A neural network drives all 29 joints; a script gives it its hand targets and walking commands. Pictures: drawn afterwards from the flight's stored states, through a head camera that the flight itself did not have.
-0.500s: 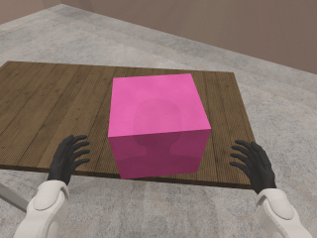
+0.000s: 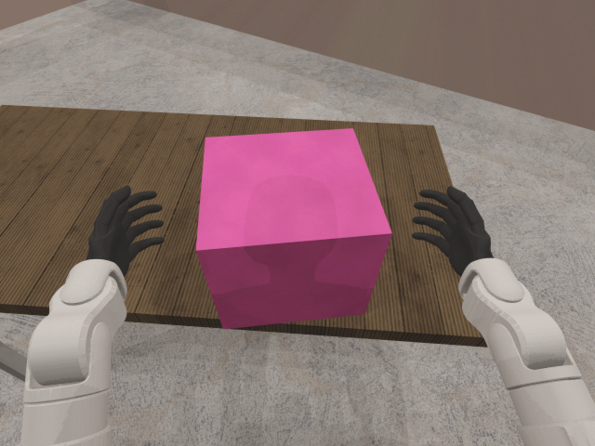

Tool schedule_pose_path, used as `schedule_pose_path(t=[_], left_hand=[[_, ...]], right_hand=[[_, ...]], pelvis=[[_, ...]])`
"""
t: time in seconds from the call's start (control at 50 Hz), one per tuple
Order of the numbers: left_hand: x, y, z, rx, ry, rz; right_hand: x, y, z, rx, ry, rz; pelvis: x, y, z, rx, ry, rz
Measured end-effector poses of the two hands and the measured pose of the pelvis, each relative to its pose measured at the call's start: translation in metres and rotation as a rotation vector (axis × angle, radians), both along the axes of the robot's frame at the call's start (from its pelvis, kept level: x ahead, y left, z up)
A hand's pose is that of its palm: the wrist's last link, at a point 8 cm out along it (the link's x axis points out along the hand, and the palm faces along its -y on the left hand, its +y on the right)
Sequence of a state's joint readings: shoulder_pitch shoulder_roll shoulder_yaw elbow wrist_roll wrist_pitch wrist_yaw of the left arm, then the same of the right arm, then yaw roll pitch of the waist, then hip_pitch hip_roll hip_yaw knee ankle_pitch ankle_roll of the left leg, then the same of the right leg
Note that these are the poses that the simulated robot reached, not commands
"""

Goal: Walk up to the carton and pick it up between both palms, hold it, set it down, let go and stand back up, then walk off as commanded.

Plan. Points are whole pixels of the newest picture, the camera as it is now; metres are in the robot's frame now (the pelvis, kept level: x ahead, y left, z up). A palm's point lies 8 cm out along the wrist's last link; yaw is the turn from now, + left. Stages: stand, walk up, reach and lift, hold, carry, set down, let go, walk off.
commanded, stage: reach and lift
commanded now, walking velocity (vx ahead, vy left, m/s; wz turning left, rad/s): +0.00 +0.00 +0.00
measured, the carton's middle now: (288, 229) +0.43 +0.06 +0.03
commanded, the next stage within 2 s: none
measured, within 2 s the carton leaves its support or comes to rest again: neither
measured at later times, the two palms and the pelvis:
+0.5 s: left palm (111, 187) +0.37 +0.27 +0.17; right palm (452, 182) +0.42 -0.15 +0.16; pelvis +0.00 +0.00 +0.00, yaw +1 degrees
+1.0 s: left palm (121, 184) +0.40 +0.28 +0.14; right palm (421, 170) +0.46 -0.12 +0.14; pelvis +0.01 +0.00 +0.00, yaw +2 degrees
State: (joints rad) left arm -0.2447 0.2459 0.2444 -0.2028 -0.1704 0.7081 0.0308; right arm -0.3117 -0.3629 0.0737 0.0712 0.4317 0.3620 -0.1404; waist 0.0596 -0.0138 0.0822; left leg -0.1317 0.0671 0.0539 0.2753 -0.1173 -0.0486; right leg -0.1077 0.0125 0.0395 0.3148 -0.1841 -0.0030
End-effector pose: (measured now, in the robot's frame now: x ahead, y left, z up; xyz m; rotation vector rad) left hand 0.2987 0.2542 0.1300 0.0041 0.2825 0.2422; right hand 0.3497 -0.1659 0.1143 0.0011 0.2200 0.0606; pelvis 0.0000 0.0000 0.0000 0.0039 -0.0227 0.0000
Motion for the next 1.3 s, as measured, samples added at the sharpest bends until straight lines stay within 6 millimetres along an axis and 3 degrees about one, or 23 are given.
schedule_pose_path(t=[0.36,0.66,0.8,0.94,1.04,1.2,1.3], left_hand=[[0.056,0.006,0.035,0.003,-0.003,-0.004],[0.089,0.006,0.058,0.002,-0.020,-0.007],[0.109,0.009,0.056,0.001,0.002,-0.008],[0.107,0.020,0.032,0.004,0.021,0.013],[0.097,0.025,0.004,0.007,0.035,0.022],[0.087,0.020,-0.036,0.006,0.037,0.026],[0.094,0.012,-0.046,0.002,0.011,0.037]], right_hand=[[0.059,0.019,0.033,-0.017,0.020,0.020],[0.095,0.016,0.065,-0.021,0.001,-0.009],[0.110,0.027,0.065,-0.019,0.040,0.000],[0.115,0.043,0.045,-0.032,0.054,0.014],[0.110,0.048,0.017,-0.034,0.086,0.003],[0.099,0.048,-0.023,-0.042,0.094,-0.017],[0.098,0.053,-0.036,-0.030,0.082,-0.009]], pelvis=[[-0.002,0.004,-0.001,-0.009,0.042,0.016],[0.000,0.003,-0.002,-0.020,0.098,0.029],[0.000,0.003,-0.002,-0.020,0.117,0.029],[0.006,0.004,-0.002,-0.024,0.122,0.033],[0.007,0.005,-0.002,-0.027,0.116,0.047],[0.003,0.005,-0.003,-0.031,0.145,0.054],[0.001,0.006,-0.006,-0.033,0.205,0.047]])
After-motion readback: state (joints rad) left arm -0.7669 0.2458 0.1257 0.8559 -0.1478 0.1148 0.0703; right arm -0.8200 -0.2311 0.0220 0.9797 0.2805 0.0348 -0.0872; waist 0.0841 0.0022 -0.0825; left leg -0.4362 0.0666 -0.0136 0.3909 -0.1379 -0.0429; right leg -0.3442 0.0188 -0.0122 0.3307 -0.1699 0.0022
